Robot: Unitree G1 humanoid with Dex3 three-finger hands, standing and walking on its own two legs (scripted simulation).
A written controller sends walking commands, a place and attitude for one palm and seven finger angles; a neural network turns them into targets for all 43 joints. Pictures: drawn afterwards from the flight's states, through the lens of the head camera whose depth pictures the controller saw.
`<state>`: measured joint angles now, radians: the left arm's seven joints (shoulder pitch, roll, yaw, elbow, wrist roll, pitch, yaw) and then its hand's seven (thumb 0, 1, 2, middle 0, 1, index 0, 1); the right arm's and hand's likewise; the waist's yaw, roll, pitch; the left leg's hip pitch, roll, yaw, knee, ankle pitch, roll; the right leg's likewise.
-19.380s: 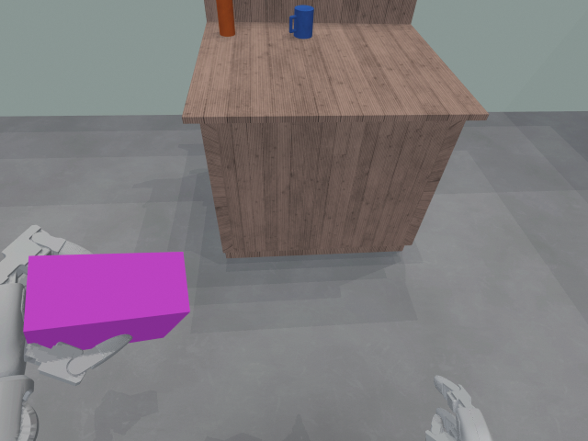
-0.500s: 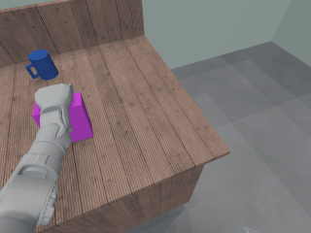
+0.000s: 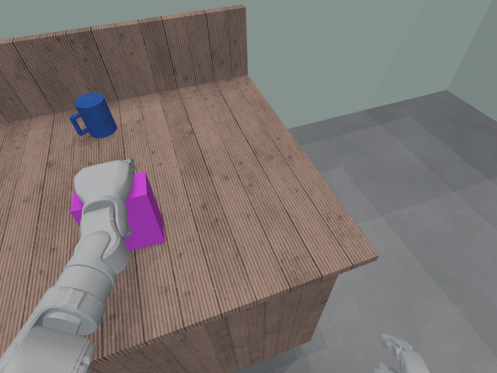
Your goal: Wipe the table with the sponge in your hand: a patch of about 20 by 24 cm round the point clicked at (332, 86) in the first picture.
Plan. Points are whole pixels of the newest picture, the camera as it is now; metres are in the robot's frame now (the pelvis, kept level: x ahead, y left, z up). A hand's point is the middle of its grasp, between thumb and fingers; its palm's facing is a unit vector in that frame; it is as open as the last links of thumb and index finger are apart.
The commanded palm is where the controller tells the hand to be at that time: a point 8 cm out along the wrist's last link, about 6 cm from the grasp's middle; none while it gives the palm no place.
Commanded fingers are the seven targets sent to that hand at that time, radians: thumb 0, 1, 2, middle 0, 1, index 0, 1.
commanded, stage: wipe back along the middle lane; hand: left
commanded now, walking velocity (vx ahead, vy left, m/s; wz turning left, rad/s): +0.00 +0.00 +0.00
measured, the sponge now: (126, 223) +0.37 +0.27 +0.01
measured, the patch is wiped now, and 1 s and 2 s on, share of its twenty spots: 0.60 0.75 0.85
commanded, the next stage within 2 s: slide across to the third lane in 0.98 s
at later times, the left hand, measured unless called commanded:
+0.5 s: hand (116, 226) +0.33 +0.25 +0.07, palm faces +0.01 -0.04 -1.00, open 10.6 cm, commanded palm +0.29 +0.23 +0.10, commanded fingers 0.00 0.10 1.30 -1.20 -1.60 -1.20 -1.60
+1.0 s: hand (126, 250) +0.28 +0.22 +0.07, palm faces +0.03 -0.05 -1.00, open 10.6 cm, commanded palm +0.24 +0.20 +0.10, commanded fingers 0.00 0.10 1.30 -1.20 -1.60 -1.20 -1.60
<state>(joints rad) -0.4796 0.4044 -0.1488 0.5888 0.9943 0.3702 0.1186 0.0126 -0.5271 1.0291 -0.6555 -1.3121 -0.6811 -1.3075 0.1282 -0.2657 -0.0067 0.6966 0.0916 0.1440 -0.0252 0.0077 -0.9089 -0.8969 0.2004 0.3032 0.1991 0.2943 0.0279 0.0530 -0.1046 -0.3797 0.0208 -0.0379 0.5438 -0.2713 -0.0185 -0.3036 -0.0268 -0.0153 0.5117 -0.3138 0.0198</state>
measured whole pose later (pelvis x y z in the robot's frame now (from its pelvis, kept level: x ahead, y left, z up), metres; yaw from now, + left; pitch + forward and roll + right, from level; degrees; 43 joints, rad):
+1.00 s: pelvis -0.01 -0.01 +0.00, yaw +0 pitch +1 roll +0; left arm -0.10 0.35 -0.25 0.12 1.00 0.49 0.11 0.00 -0.52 1.03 -0.64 -1.32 -0.67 -1.31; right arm 0.05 -0.26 0.01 0.66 0.09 0.12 0.01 0.01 -0.91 -0.90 0.20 0.30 0.20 0.29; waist 0.09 0.09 -0.09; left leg -0.30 0.03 -0.04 0.55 -0.27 -0.04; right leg -0.24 -0.02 -0.02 0.56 -0.34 0.00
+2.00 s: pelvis -0.03 -0.03 +0.00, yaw +0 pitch +0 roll +1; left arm -0.43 0.19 -0.40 0.46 0.97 0.55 0.14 -0.02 -0.53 1.03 -0.65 -1.31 -0.68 -1.30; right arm 0.01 -0.25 0.01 0.74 0.10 0.12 0.00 0.01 -0.91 -0.90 0.20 0.30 0.20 0.29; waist 0.09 0.08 -0.09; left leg -0.30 0.04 -0.05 0.52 -0.23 -0.05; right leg -0.27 -0.01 -0.02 0.59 -0.33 -0.02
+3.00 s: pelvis -0.02 -0.02 +0.00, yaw -1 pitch +8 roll +0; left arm -0.79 0.27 -0.21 0.97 0.99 0.43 0.20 0.00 -0.54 1.03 -0.67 -1.30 -0.69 -1.30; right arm 0.14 -0.25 -0.01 0.77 0.08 0.13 -0.03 0.01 -0.91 -0.90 0.20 0.30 0.20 0.29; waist -0.01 0.05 -0.12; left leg -0.46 0.05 -0.03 0.55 -0.24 -0.04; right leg -0.41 0.00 0.00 0.57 -0.30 0.00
